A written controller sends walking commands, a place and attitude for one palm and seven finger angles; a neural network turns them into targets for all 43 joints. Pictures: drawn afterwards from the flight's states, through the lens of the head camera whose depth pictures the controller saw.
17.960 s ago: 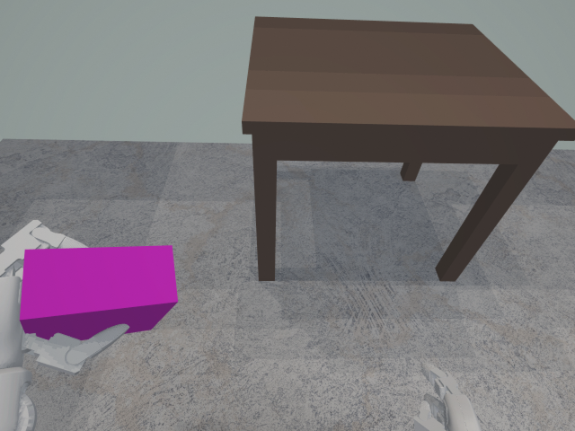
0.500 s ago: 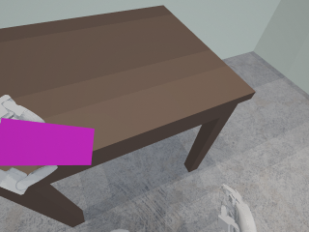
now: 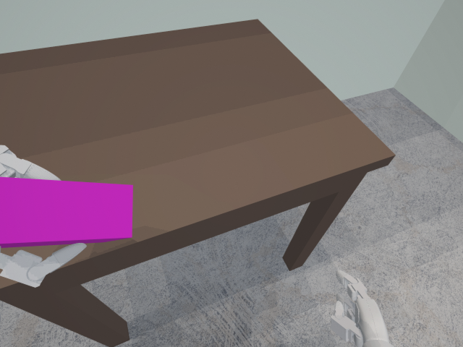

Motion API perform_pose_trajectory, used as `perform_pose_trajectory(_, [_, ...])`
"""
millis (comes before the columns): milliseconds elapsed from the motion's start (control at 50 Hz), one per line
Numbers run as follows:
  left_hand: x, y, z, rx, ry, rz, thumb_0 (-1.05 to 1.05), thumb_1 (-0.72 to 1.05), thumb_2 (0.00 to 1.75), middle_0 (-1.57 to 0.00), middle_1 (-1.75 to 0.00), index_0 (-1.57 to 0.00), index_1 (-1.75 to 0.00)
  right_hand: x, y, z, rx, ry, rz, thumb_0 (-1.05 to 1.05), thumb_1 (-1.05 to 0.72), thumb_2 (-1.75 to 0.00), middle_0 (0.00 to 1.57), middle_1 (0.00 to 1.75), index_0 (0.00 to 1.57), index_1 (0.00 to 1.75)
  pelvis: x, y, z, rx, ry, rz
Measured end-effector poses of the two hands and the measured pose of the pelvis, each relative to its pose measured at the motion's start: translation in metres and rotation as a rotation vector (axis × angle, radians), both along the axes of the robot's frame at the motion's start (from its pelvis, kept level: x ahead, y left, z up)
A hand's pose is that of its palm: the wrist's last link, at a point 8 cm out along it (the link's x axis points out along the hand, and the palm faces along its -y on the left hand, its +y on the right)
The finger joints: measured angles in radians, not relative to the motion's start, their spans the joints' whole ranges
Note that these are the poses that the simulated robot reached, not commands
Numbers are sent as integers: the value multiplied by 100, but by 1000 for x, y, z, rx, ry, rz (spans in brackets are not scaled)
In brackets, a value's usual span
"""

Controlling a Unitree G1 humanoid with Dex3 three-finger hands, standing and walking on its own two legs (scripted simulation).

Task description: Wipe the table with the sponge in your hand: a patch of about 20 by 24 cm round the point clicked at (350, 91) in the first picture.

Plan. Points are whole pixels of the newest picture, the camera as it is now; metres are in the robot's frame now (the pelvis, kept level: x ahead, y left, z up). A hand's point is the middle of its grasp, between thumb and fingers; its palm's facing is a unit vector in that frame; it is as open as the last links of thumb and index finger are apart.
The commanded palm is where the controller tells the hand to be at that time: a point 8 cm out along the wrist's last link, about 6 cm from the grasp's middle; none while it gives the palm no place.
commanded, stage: come to a stop and stand still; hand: left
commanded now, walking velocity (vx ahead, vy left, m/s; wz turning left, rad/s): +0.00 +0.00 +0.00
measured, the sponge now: (81, 217) +0.24 +0.21 +0.16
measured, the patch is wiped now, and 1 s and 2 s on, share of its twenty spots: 0.00 0.00 0.00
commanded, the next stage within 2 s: look again from close up in 0.24 s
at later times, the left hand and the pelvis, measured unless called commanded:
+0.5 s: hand (28, 225) +0.22 +0.25 +0.18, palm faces +0.40 -0.83 -0.40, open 10.3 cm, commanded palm +0.16 +0.29 +0.18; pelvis +0.00 +0.01 +0.00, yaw +0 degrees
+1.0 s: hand (40, 226) +0.23 +0.26 +0.15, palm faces +0.40 -0.83 -0.39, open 10.3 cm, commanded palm +0.17 +0.29 +0.18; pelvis +0.01 +0.00 +0.00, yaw +1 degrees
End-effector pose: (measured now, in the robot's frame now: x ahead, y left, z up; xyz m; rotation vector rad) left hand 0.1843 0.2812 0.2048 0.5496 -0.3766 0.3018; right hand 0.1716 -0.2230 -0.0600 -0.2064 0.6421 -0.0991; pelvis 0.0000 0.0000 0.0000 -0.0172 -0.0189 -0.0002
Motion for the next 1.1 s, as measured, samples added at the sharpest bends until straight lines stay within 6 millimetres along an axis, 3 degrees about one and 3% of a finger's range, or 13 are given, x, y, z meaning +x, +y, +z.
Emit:
perform_pose_trajectory(60, [-1, 9, -2, -4, 40, 45, 0, -52, 103, -74, -130, -75, -129, 8, 3, -4, 26, 1, -2, 1, -90, -90, 20, 30, 20, 30, 5, 3, 1, 0, 8, -2])
perform_pose_trajectory(180, [-7, 16, -49, -145, 215, 134, 0, -52, 103, -74, -130, -75, -129, 9, 6, -13, 28, 48, -4, 1, -90, -90, 20, 30, 20, 30, 10, 6, 1, 5, 3, 2])
perform_pose_trajectory(240, [-8, 12, -61, -203, 233, 135, 0, -52, 103, -74, -130, -75, -129, 6, 8, -13, 5, 74, 10, 1, -90, -90, 20, 30, 20, 30, 9, 6, 1, 7, -6, 8])
perform_pose_trajectory(300, [-7, 7, -56, -210, 189, 107, -1, -52, 103, -74, -130, -75, -129, 4, 9, -10, -14, 82, 21, 1, -90, -90, 20, 30, 20, 30, 6, 5, 1, 7, -13, 11])
perform_pose_trajectory(460, [-5, 9, -14, -97, 44, 56, 0, -53, 103, -74, -130, -75, -129, 2, 12, -4, 5, 42, 8, 1, -90, -90, 20, 30, 20, 30, 1, 7, 3, 2, -7, 9])
perform_pose_trajectory(520, [-7, 13, -18, -96, 83, 71, 0, -53, 103, -74, -130, -75, -129, -2, 12, -5, 19, 41, -6, 1, -90, -90, 20, 30, 20, 30, 1, 9, 3, 1, -1, 6])
perform_pose_trajectory(660, [-15, 16, -49, -164, 206, 111, 0, -53, 103, -74, -130, -75, -129, -17, 9, -12, 4, 95, -16, 1, -90, -90, 20, 30, 20, 30, 0, 11, 4, 3, 1, 8])
perform_pose_trajectory(760, [-14, 14, -45, -175, 165, 100, 0, -53, 103, -74, -130, -75, -129, -20, 9, -13, -21, 120, -1, 1, -90, -90, 20, 30, 20, 30, -2, 10, 4, 2, -2, 15])
perform_pose_trajectory(900, [-6, 15, -28, -126, 95, 77, 0, -53, 103, -74, -130, -75, -129, -11, 10, -10, -8, 93, -10, 1, -90, -90, 20, 30, 20, 30, 4, 9, 3, 5, 5, 11])
perform_pose_trajectory(1100, [15, 3, -47, -164, 160, 98, 0, -53, 103, -74, -130, -75, -129, 11, 1, -16, 15, 100, -10, 1, -90, -90, 20, 30, 20, 30, 26, -6, -2, 1, 18, 14])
